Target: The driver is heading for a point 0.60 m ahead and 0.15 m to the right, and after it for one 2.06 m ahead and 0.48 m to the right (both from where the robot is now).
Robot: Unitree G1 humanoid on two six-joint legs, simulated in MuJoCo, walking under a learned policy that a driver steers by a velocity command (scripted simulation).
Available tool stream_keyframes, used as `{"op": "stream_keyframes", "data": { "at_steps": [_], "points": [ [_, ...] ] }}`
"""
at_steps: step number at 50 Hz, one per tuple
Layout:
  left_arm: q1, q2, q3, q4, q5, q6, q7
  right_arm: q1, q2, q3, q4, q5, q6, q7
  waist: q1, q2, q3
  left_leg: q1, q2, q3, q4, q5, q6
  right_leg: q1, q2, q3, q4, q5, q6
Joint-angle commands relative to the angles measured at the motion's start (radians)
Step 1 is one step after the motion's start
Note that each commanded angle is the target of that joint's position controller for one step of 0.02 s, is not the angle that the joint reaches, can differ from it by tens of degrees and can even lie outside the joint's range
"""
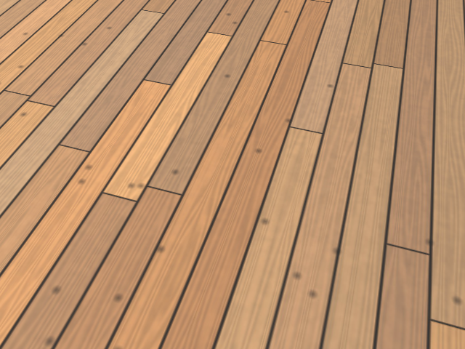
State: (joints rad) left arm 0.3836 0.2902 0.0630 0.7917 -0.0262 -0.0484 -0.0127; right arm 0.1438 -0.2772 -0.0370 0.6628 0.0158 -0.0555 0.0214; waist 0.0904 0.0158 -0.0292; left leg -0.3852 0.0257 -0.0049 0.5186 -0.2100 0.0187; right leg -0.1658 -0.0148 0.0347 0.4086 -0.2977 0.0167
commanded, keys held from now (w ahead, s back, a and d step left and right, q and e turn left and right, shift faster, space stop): w+e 0.78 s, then w+q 0.22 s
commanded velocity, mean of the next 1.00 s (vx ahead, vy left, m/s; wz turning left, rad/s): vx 0.48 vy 0.00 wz -0.38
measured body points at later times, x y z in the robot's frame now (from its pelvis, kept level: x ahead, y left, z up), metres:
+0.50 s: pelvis +0.24 -0.04 -0.03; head +0.28 -0.05 +0.42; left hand +0.52 +0.13 -0.10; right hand +0.15 -0.32 -0.15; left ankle +0.06 +0.13 -0.73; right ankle +0.34 -0.15 -0.74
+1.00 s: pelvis +0.53 -0.11 -0.02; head +0.54 -0.12 +0.43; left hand +0.70 +0.13 -0.13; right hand +0.61 -0.42 -0.09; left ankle +0.68 -0.07 -0.74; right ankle +0.34 -0.15 -0.74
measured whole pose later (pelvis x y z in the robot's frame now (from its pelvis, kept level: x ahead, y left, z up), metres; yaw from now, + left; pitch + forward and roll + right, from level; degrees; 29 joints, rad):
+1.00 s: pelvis +0.53 -0.11 -0.02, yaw -26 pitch +2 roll -1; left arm 0.35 0.31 0.06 0.75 -0.01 -0.04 0.00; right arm 0.10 -0.28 -0.03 0.67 0.00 -0.11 0.04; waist 0.06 0.02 0.00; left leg -0.48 -0.01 0.01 0.50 -0.05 0.05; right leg -0.02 0.08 0.13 0.46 -0.46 -0.06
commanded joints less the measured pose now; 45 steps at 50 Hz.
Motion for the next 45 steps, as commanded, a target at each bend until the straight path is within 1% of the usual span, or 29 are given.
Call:
{"op": "stream_keyframes", "data": {
  "at_steps": [1,2,3,4,5,6,8,11,13,16,18,20,22,23,24,25,26,27,28,29,30,31,32,34,37,39,40,42,45],
  "points": [
    [-0.120,0.059,-0.002,-0.088,0.010,-0.020,-0.005,0.236,-0.163,-0.063,-0.021,-0.011,-0.019,-0.025,-0.200,-0.042,-0.085,0.489,0.134,-0.149,-0.114,-0.020,0.068,-0.320,-0.069,0.112,0.154,-0.020,-0.088],
    [-0.084,-0.009,-0.024,-0.130,0.011,-0.042,-0.002,0.318,-0.281,-0.093,-0.010,-0.026,-0.007,-0.031,-0.201,0.239,-0.157,0.659,0.366,-0.475,-0.198,-0.169,0.188,-0.566,0.030,-0.026,0.471,-0.200,-0.029],
    [-0.117,0.092,0.003,-0.136,-0.006,-0.050,0.008,0.355,-0.246,-0.090,0.011,-0.026,-0.011,-0.027,-0.232,0.207,-0.112,0.596,0.404,-0.613,-0.257,-0.340,0.255,-0.684,0.003,0.041,0.674,-0.280,-0.023],
    [-0.128,0.138,0.020,-0.134,-0.015,-0.049,0.008,0.313,-0.183,-0.069,0.009,-0.019,-0.020,-0.022,-0.209,0.165,-0.031,0.544,0.364,-0.541,-0.272,-0.392,0.229,-0.731,-0.030,0.080,0.751,-0.204,-0.040],
    [-0.126,0.127,0.021,-0.123,-0.013,-0.041,0.007,0.255,-0.139,-0.054,0.002,-0.018,-0.027,-0.019,-0.179,0.156,0.011,0.491,0.317,-0.445,-0.291,-0.341,0.200,-0.733,-0.052,0.074,0.763,-0.121,-0.043],
    [-0.129,0.116,0.022,-0.118,-0.005,-0.034,0.006,0.206,-0.110,-0.045,0.002,-0.018,-0.031,-0.016,-0.158,0.147,0.050,0.433,0.289,-0.360,-0.317,-0.239,0.185,-0.722,-0.066,0.078,0.742,-0.055,-0.039],
    [-0.128,0.080,0.019,-0.114,-0.002,-0.018,0.002,0.158,-0.089,-0.041,0.005,-0.027,-0.041,-0.015,-0.123,0.128,0.083,0.345,0.250,-0.214,-0.357,-0.025,0.156,-0.656,-0.083,0.083,0.710,0.045,-0.027],
    [-0.147,0.045,0.012,-0.121,0.004,-0.005,-0.003,0.159,-0.098,-0.051,0.028,-0.032,-0.052,-0.020,-0.110,0.078,0.074,0.331,0.234,-0.066,-0.368,0.209,0.155,-0.642,-0.075,0.075,0.645,0.158,-0.003],
    [-0.196,0.027,0.003,-0.140,0.006,-0.003,-0.010,0.157,-0.115,-0.056,0.045,-0.029,-0.050,-0.025,-0.116,0.066,0.084,0.320,0.222,0.012,-0.374,0.264,0.144,-0.614,-0.076,0.052,0.524,0.249,0.001],
    [-0.303,0.007,-0.010,-0.176,0.008,-0.006,-0.032,0.179,-0.141,-0.064,0.071,-0.021,-0.045,-0.035,-0.151,0.054,0.115,0.306,0.221,0.097,-0.384,0.276,0.127,-0.546,-0.069,-0.013,0.356,0.350,-0.017],
    [-0.357,0.009,-0.012,-0.202,0.005,-0.006,-0.046,0.204,-0.160,-0.070,0.093,-0.011,-0.037,-0.036,-0.163,0.045,0.133,0.350,0.240,0.125,-0.375,0.298,0.119,-0.533,-0.064,-0.036,0.289,0.338,-0.041],
    [-0.387,0.026,-0.007,-0.227,0.002,-0.006,-0.058,0.216,-0.176,-0.075,0.108,-0.001,-0.025,-0.037,-0.157,0.045,0.134,0.417,0.259,0.153,-0.328,0.418,0.104,-0.517,-0.046,-0.066,0.244,0.278,-0.074],
    [-0.357,0.061,0.010,-0.237,0.006,-0.002,-0.063,0.212,-0.210,-0.084,0.110,0.003,-0.011,-0.044,-0.118,0.079,0.077,0.470,0.261,0.184,-0.200,0.776,0.084,-0.411,0.017,-0.126,0.236,0.177,-0.116],
    [-0.277,0.093,0.028,-0.224,0.005,0.002,-0.061,0.210,-0.225,-0.088,0.108,0.003,-0.001,-0.049,-0.069,0.096,0.020,0.477,0.253,0.199,-0.072,0.933,0.073,-0.301,0.059,-0.151,0.234,0.130,-0.141],
    [-0.125,0.140,0.056,-0.189,0.002,0.006,-0.052,0.199,-0.228,-0.086,0.103,0.006,0.005,-0.053,0.018,0.084,-0.062,0.406,0.226,0.221,0.127,0.957,0.049,-0.077,0.098,-0.155,0.180,0.172,-0.176],
    [0.030,0.210,0.088,-0.154,0.001,0.018,-0.031,0.212,-0.205,-0.075,0.086,-0.005,-0.001,-0.058,0.089,0.014,-0.148,0.175,0.189,0.217,0.410,0.708,0.008,0.232,0.034,-0.012,0.165,0.194,-0.222],
    [0.002,0.328,0.099,-0.160,-0.004,0.013,-0.020,0.339,-0.038,-0.021,0.031,-0.044,-0.027,-0.037,-0.056,-0.279,-0.253,-0.277,-0.012,0.139,0.805,-0.335,-0.056,0.585,-0.254,0.564,0.103,0.077,-0.416],
    [0.055,0.255,0.079,-0.186,0.000,0.003,-0.020,0.235,-0.119,-0.028,0.017,-0.008,-0.069,-0.022,0.031,-0.169,-0.409,-0.375,-0.048,-0.094,0.918,-0.386,-0.047,0.633,-0.322,0.828,-0.070,-0.083,-0.459],
    [0.021,0.205,0.064,-0.169,0.010,-0.007,-0.022,0.117,-0.167,-0.043,-0.018,0.031,-0.086,-0.017,0.047,-0.119,-0.246,-0.451,0.000,-0.101,0.900,-0.289,-0.027,0.529,-0.288,0.678,-0.104,-0.024,-0.393],
    [-0.043,0.182,0.056,-0.172,0.005,-0.014,-0.021,0.092,-0.153,-0.035,-0.028,0.021,-0.095,-0.023,-0.001,-0.049,-0.136,-0.428,0.043,-0.093,0.809,-0.197,-0.015,0.364,-0.243,0.554,-0.106,0.067,-0.356],
    [-0.115,0.151,0.046,-0.186,0.008,-0.014,-0.019,0.089,-0.152,-0.038,-0.017,-0.006,-0.094,-0.030,-0.048,-0.018,-0.071,-0.365,0.073,-0.088,0.729,-0.156,-0.020,0.213,-0.203,0.460,-0.111,0.176,-0.332],
    [-0.159,0.130,0.038,-0.203,0.022,-0.016,-0.015,0.112,-0.162,-0.046,-0.013,-0.018,-0.083,-0.031,-0.088,-0.036,-0.048,-0.287,0.093,-0.094,0.688,-0.127,-0.025,0.103,-0.173,0.398,-0.134,0.264,-0.326],
    [-0.181,0.125,0.036,-0.210,0.028,-0.016,-0.013,0.128,-0.160,-0.049,-0.010,-0.023,-0.069,-0.030,-0.112,-0.049,-0.037,-0.245,0.098,-0.092,0.657,-0.114,-0.034,0.039,-0.158,0.376,-0.157,0.297,-0.328],
    [-0.179,0.131,0.038,-0.196,0.020,-0.023,-0.005,0.132,-0.132,-0.043,-0.008,-0.033,-0.049,-0.031,-0.125,-0.049,-0.014,-0.219,0.097,-0.067,0.579,-0.090,-0.063,-0.054,-0.141,0.315,-0.180,0.375,-0.333],
    [-0.144,0.156,0.044,-0.172,0.015,-0.020,0.013,0.024,-0.095,-0.028,-0.039,-0.039,-0.040,-0.032,-0.095,-0.055,0.025,-0.224,0.072,-0.047,0.388,0.084,-0.094,-0.124,-0.090,0.240,-0.185,0.380,-0.304],
    [-0.117,0.159,0.045,-0.158,0.007,-0.012,0.020,-0.062,-0.075,-0.019,-0.056,-0.035,-0.046,-0.026,-0.059,-0.072,0.032,-0.176,0.037,-0.042,0.216,0.223,-0.095,-0.140,-0.054,0.213,-0.166,0.311,-0.266],
    [-0.104,0.153,0.042,-0.149,0.007,-0.011,0.022,-0.085,-0.068,-0.014,-0.055,-0.029,-0.050,-0.019,-0.045,-0.082,0.026,-0.148,0.025,-0.032,0.143,0.286,-0.094,-0.129,-0.053,0.197,-0.163,0.277,-0.253],
    [-0.058,0.149,0.036,-0.122,0.007,-0.013,0.020,-0.125,-0.074,-0.013,-0.055,-0.015,-0.059,-0.003,-0.011,-0.097,0.026,-0.120,0.021,-0.029,0.078,0.362,-0.081,-0.083,-0.088,0.211,-0.157,0.228,-0.245],
    [-0.016,0.156,0.035,-0.094,0.010,-0.012,0.015,-0.171,-0.103,-0.021,-0.077,-0.008,-0.065,0.011,0.007,-0.105,0.050,-0.183,0.024,-0.032,0.019,0.272,-0.028,0.060,-0.160,0.257,-0.102,0.259,-0.236]
  ]
}}
Velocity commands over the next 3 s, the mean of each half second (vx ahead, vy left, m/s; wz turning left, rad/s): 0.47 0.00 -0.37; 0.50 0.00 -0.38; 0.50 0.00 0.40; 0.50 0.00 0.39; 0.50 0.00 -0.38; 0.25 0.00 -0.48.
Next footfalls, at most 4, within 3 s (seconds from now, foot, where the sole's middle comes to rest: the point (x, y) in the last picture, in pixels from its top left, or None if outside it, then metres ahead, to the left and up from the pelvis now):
0.02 left None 0.09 0.13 -0.78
0.50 right None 0.38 -0.17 -0.78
1.00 left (294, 283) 0.72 -0.09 -0.78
1.48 right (378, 239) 0.90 -0.37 -0.78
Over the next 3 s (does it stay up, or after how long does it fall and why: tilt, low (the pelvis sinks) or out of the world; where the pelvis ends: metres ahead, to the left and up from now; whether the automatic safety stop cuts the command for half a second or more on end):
stays up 1.51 -0.31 -0.01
